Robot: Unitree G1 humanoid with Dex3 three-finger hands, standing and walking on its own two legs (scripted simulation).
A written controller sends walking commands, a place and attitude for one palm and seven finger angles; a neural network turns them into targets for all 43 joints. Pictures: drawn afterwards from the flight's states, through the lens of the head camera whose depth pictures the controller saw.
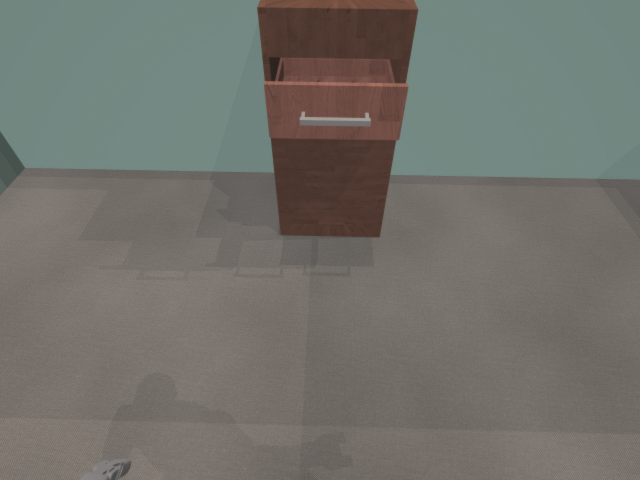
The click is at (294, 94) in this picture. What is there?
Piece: drawer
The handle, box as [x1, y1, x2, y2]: [300, 111, 370, 126]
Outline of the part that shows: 300,117 300,124 309,125 369,126 370,124 370,118 368,117 368,113 365,113 364,118 305,117 304,111 302,111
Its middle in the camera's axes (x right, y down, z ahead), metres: +0.04 -0.34 +1.08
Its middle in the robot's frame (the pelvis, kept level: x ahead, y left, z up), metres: +1.03 +0.02 -0.08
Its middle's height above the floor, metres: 0.69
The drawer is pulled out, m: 0.17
